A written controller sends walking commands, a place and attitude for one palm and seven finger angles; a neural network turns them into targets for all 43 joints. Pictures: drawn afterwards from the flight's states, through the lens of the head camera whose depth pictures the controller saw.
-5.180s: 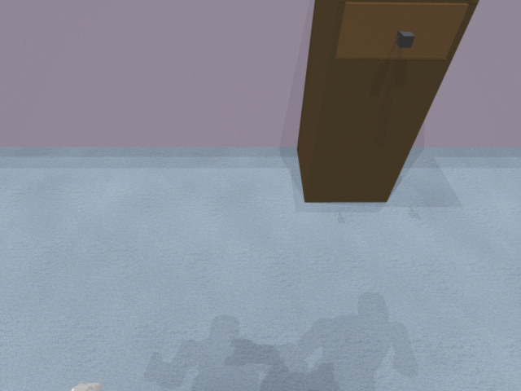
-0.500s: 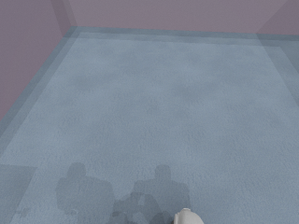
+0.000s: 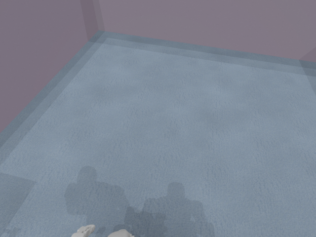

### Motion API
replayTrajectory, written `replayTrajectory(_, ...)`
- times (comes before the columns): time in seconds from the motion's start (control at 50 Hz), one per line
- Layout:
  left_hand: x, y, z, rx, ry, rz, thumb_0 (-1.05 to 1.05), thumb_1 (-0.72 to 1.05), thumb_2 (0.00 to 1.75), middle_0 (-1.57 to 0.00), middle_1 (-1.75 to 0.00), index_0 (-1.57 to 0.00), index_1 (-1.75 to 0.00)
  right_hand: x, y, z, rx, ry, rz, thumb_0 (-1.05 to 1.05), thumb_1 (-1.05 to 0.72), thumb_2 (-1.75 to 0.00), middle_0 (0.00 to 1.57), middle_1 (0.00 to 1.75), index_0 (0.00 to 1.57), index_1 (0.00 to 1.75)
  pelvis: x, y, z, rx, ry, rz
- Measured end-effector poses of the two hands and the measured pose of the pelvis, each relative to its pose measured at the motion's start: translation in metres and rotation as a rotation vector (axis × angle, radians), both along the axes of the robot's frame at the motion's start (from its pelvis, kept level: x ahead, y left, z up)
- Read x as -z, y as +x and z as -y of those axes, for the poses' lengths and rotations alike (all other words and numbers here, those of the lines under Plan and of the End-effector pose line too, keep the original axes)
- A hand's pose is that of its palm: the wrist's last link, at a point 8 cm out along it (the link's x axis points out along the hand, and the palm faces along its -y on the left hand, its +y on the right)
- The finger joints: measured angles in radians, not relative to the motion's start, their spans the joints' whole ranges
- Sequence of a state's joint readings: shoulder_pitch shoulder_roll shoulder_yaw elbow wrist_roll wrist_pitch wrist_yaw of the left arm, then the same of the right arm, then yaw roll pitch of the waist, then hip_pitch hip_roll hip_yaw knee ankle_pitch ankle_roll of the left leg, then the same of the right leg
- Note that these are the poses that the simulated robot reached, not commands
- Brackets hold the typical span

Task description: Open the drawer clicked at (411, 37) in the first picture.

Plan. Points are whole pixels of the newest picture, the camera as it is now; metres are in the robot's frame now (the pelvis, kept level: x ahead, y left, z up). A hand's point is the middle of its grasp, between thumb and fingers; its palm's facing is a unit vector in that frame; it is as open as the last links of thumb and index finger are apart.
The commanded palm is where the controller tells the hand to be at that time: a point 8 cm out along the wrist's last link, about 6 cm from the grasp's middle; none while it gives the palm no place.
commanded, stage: turn to face it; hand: left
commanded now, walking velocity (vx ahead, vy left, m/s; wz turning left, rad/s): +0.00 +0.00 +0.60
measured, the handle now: out of the picture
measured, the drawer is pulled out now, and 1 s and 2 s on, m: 0.00 0.00 0.00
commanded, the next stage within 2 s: none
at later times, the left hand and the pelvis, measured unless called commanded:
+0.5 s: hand out of the picture +0.07 +0.21 -0.15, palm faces +0.29 -0.91 -0.30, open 7.4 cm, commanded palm none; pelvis +0.02 -0.02 +0.00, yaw +16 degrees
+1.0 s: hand out of the picture -0.10 +0.16 -0.18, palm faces +0.60 -0.75 -0.26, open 7.4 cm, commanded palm none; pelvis +0.00 -0.03 -0.01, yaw +36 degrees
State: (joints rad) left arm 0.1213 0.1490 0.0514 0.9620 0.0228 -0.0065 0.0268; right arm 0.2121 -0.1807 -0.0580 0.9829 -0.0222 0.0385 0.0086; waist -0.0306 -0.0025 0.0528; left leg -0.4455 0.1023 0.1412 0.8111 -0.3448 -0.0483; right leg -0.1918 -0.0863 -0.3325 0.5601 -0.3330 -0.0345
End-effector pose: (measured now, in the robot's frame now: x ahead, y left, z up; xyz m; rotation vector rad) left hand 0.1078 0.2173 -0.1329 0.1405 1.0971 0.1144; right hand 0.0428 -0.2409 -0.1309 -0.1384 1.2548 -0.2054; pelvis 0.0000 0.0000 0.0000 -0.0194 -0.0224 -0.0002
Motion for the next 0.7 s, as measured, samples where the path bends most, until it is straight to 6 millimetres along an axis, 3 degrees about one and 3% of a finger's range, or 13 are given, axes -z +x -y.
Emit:
replayTrajectory(0.08,0.025,-0.022,-0.030,-0.080,-0.005,-0.075,0.00,0.92,0.90,-0.20,-0.30,-0.20,-0.30,0.000,0.039,-0.006,-0.077,-0.049,0.045,0.01,-0.92,-0.90,0.19,0.30,0.20,0.30,0.014,0.011,-0.014,-0.049,-0.004,-0.011)
replayTrajectory(0.12,0.026,-0.035,-0.044,-0.102,0.014,-0.127,0.00,0.92,0.90,-0.20,-0.30,-0.20,-0.30,-0.002,0.050,-0.010,-0.102,-0.061,0.061,0.01,-0.92,-0.90,0.19,0.30,0.20,0.30,0.014,0.012,-0.018,-0.062,-0.002,-0.018)
replayTrajectory(0.22,0.010,-0.054,-0.066,-0.163,0.052,-0.171,0.01,0.92,0.90,-0.20,-0.30,-0.20,-0.30,-0.011,0.063,-0.017,-0.154,-0.062,0.042,0.00,-0.91,-0.90,0.20,0.30,0.20,0.30,0.001,0.016,-0.021,-0.106,-0.004,-0.039)
replayTrajectory(0.32,-0.006,-0.063,-0.073,-0.219,0.085,-0.160,0.01,0.92,0.90,-0.20,-0.30,-0.20,-0.30,-0.013,0.077,-0.019,-0.203,-0.036,0.030,0.01,-0.91,-0.90,0.20,0.30,0.20,0.30,-0.007,0.019,-0.015,-0.157,-0.007,-0.050)
replayTrajectory(0.42,-0.016,-0.062,-0.060,-0.262,0.108,-0.119,0.01,0.91,0.90,-0.20,-0.30,-0.19,-0.30,-0.007,0.090,-0.008,-0.249,-0.010,0.030,0.01,-0.91,-0.90,0.20,0.30,0.20,0.30,-0.007,0.020,0.002,-0.220,-0.004,-0.052)
replayTrajectory(0.52,-0.022,-0.061,-0.031,-0.302,0.129,-0.046,0.01,0.91,0.90,-0.20,-0.30,-0.20,-0.30,0.008,0.107,0.016,-0.296,0.016,0.033,0.01,-0.90,-0.90,0.20,0.30,0.20,0.30,0.001,0.019,0.030,-0.290,0.020,-0.053)
replayTrajectory(0.6,-0.031,-0.080,-0.004,-0.350,0.132,-0.038,0.01,0.91,0.90,-0.20,-0.30,-0.20,-0.30,0.010,0.125,0.030,-0.345,0.019,0.027,0.01,-0.91,-0.90,0.20,0.30,0.20,0.30,-0.002,0.020,0.045,-0.349,0.033,-0.040)
replayTrajectory(0.7,-0.033,-0.108,0.021,-0.414,0.105,-0.084,0.01,0.91,0.90,-0.20,-0.30,-0.20,-0.30,0.000,0.146,0.034,-0.414,0.018,0.031,0.01,-0.91,-0.90,0.20,0.30,0.20,0.30,-0.010,0.022,0.055,-0.421,0.055,-0.035)
